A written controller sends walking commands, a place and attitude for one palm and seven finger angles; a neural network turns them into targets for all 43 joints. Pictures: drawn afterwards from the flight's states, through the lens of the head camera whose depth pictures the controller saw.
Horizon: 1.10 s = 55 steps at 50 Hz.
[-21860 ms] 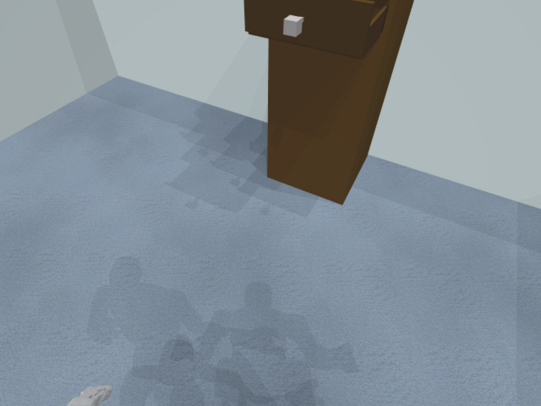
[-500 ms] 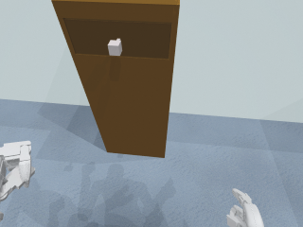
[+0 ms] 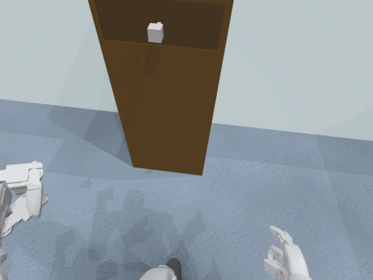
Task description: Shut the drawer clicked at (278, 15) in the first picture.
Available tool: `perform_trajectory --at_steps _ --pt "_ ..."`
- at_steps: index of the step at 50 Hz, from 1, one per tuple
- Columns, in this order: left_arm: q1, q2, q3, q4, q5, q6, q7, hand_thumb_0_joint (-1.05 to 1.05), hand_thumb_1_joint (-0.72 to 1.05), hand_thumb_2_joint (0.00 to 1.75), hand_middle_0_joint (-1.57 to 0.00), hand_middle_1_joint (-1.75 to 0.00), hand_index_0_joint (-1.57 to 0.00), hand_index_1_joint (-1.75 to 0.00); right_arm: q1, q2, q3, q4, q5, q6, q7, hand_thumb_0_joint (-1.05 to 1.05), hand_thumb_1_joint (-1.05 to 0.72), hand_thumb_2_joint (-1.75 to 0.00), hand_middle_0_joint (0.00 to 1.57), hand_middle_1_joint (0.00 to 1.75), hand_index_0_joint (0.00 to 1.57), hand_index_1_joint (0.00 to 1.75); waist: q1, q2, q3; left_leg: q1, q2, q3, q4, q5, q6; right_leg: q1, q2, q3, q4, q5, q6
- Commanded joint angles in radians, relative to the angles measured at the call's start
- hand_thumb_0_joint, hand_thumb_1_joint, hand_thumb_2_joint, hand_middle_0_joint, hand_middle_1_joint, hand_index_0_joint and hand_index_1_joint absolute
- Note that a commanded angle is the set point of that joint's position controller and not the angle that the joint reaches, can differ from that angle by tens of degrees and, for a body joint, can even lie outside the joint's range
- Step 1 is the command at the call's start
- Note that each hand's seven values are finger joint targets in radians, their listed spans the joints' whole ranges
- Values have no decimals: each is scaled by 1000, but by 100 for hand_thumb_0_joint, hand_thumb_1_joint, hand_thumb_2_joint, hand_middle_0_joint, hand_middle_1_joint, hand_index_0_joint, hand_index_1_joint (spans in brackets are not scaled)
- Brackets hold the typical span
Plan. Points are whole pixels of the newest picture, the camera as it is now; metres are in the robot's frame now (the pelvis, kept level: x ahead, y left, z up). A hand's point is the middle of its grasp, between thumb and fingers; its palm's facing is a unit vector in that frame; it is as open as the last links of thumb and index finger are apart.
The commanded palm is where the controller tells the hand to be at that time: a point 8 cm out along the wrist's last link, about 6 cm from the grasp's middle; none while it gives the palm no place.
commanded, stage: step back with the hand held close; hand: left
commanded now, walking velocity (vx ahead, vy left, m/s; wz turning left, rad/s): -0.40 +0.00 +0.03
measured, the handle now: (157, 29) +0.76 +0.16 +0.15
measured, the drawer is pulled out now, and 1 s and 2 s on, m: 0.00 0.00 0.00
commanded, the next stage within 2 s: stop stepping back and stand still in 0.18 s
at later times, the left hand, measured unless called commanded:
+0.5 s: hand out of the picture +0.08 +0.26 +0.18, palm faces +0.34 -0.83 -0.45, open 3.3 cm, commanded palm +0.01 +0.30 +0.19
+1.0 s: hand out of the picture +0.01 +0.27 +0.18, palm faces +0.45 -0.79 -0.43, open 3.3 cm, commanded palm -0.05 +0.31 +0.19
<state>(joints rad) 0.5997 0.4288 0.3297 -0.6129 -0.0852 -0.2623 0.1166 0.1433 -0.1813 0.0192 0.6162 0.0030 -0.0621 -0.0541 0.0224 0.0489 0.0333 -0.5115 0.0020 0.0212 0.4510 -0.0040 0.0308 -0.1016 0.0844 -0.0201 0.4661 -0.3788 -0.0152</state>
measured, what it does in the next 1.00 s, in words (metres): walks backwards: left foot, then left foot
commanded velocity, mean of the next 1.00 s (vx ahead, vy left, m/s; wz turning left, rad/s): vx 0.01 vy -0.01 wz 0.01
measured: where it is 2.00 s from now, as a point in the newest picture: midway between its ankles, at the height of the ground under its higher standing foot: outside the picture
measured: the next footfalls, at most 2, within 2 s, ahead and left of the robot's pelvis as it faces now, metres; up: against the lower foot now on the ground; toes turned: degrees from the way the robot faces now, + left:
left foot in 0.36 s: -0.01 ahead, +0.12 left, +0.00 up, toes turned +0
left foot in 0.88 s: -0.10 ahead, +0.17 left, +0.00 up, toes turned +7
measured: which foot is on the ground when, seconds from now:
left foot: down 0.00-0.18, up 0.20-0.34, down 0.36-0.62, up 0.64-0.86, down 0.88-1.00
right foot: down 0.00-1.00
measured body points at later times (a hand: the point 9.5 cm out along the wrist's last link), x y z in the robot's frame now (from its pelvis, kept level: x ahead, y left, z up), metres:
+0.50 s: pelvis -0.12 +0.02 +0.01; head -0.09 +0.04 +0.45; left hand +0.06 +0.30 +0.20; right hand +0.05 -0.21 -0.07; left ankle -0.05 +0.12 -0.72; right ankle -0.11 -0.09 -0.71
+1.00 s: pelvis -0.16 +0.02 +0.01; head -0.18 +0.03 +0.46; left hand -0.02 +0.31 +0.20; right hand +0.01 -0.22 -0.07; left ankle -0.14 +0.17 -0.73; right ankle -0.13 -0.07 -0.72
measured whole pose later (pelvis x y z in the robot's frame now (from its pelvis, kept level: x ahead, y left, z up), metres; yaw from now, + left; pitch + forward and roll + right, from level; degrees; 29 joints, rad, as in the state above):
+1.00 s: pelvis -0.16 +0.02 +0.01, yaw +4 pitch -3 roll +1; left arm 0.60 0.37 0.34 -0.55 -0.02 -0.22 0.16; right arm 0.25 -0.23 -0.03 0.64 0.00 -0.12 -0.09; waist -0.01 -0.02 0.00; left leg -0.25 0.04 0.04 0.55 -0.25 -0.03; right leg -0.26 -0.03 -0.07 0.60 -0.29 -0.02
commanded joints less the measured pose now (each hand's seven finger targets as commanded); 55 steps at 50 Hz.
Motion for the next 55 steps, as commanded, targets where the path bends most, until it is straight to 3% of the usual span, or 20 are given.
perform_trajectory --at_steps 1,4,7,9,10,12,13,16,18,20,22,28,32,34,37,41,45,47,50,55 --pt "-28 188 176 -200 -15 -51 12 0 90 90 -140 -160 -140 -160 -61 -156 -62 -175 4 -42 -29 0 -90 -90 20 30 20 30 -28 55 -174 498 115 -162 -50 73 9 -324 -58 9 -34 123 17" --pt "5 184 202 -136 -29 -52 4 0 90 90 -140 -160 -140 -160 -69 -162 -71 -188 -22 -41 -19 0 -90 -90 20 30 20 30 -11 221 -140 176 239 -329 -411 -439 -44 -94 33 -6 144 -238 -29" --pt "32 183 214 -132 -37 -48 0 0 90 90 -140 -160 -140 -160 -70 -146 -79 -189 -30 -22 -10 0 -90 -90 20 30 20 30 3 214 -173 52 198 -216 -398 -483 -127 41 32 -30 82 -192 -64" --pt "41 168 176 -157 -30 -62 5 0 90 90 -140 -160 -140 -160 -26 -119 -82 -179 14 -21 0 0 -90 -90 20 30 20 30 -24 -130 -210 364 20 -2 215 -263 -113 -353 -237 175 -250 -157 -97" --pt "33 174 168 -197 -23 -61 16 0 90 90 -140 -160 -140 -160 -52 -131 -89 -177 19 -27 -3 0 -90 -90 20 30 20 30 -10 -253 -140 363 -72 -49 547 -325 -107 -579 -427 372 -378 -211 -160" --pt "-2 170 189 -202 10 -23 31 0 90 90 -140 -160 -140 -160 -59 -134 -85 -163 3 -32 -3 0 -90 -90 20 30 20 30 -7 -241 -89 91 -42 -134 841 -485 -75 -549 -491 322 -289 -13 -230" --pt "-26 134 159 -166 25 -7 26 0 90 90 -140 -160 -140 -160 -55 -101 -68 -163 -10 -26 -8 0 -90 -90 20 30 20 30 -21 -190 -44 80 39 -143 720 -477 -61 -482 -429 180 -214 67 -170" --pt "-84 131 122 -171 32 -17 32 0 90 90 -140 -160 -140 -160 -56 -133 -37 -160 4 -48 -54 0 -90 -90 20 30 20 30 -41 14 17 141 7 -46 -33 -276 -47 -234 -215 52 61 440 -49" --pt "-95 152 145 -237 45 -39 44 0 90 90 -140 -160 -140 -160 -7 -173 -59 -162 -3 -85 -60 0 -90 -90 20 30 20 30 -13 236 -102 341 195 -227 -106 228 15 -257 -117 10 230 157 19" --pt "-86 169 160 -241 45 -55 42 0 90 90 -140 -160 -140 -160 42 -165 -79 -157 1 -116 -33 0 -90 -90 20 30 20 30 -7 153 -214 453 267 -283 -81 234 88 -301 -63 41 313 -153 24" --pt "7 167 198 -285 23 -43 28 0 90 90 -140 -160 -140 -160 43 -138 -74 -160 -17 -130 -27 0 -90 -90 20 30 20 30 -26 201 -232 343 253 -410 -208 -124 87 -250 -64 59 377 -153 32" --pt "158 121 174 -190 38 1 44 0 90 90 -140 -160 -140 -160 -35 -134 -61 -181 -4 -93 -7 0 -90 -90 20 30 20 30 -27 112 -103 -27 110 -172 -216 -639 7 90 -46 -40 -7 -69 -8" --pt "1 140 173 -127 34 30 54 0 90 90 -140 -160 -140 -160 -41 -152 -85 -148 -14 -42 -19 0 -90 -90 20 30 20 30 -18 -289 2 -102 -26 -55 621 -441 -41 -248 -451 560 -368 -461 -224" --pt "-4 122 173 -81 35 9 52 0 90 90 -140 -160 -140 -160 -1 -133 -67 -124 -16 -60 -22 0 -90 -90 20 30 20 30 -47 -160 -37 -109 21 -75 608 -361 -33 -137 -397 373 -252 -111 -192" --pt "-84 87 106 -18 53 11 54 0 90 90 -140 -160 -140 -160 -42 -112 -47 -126 -10 -65 -37 0 -90 -90 20 30 20 30 -43 -157 -19 99 29 8 353 -354 -22 -292 -311 183 -267 -280 -113" --pt "-95 81 81 -69 66 0 69 0 90 90 -140 -160 -140 -160 -14 -131 -58 -121 -18 -98 -57 0 -90 -90 20 30 20 30 -26 -165 4 284 6 71 92 -332 4 -313 -287 170 -236 -291 -102" --pt "-91 114 126 -219 64 -39 71 0 90 90 -140 -160 -140 -160 -2 -166 -67 -149 -14 -117 -49 0 -90 -90 20 30 20 30 -20 119 -33 354 178 -200 -109 -233 76 -264 -124 47 67 40 -1" --pt "-37 149 168 -209 64 -47 62 0 90 90 -140 -160 -140 -160 6 -146 -63 -135 -5 -119 -35 0 -90 -90 20 30 20 30 -9 182 -87 293 210 -196 -139 -210 71 -192 -102 -11 126 30 26" --pt "-25 89 145 -139 68 -31 60 0 90 90 -140 -160 -140 -160 -3 -137 -55 -144 8 -120 -26 0 -90 -90 20 30 20 30 -15 122 15 85 148 -101 -123 -384 38 -67 -104 -2 31 74 19" --pt "10 72 126 -83 45 -22 48 0 90 90 -140 -160 -140 -160 17 -132 -65 -140 5 -105 -11 0 -90 -90 20 30 20 30 -36 -153 -49 218 32 -7 114 -277 -16 -163 -246 200 -152 62 -50"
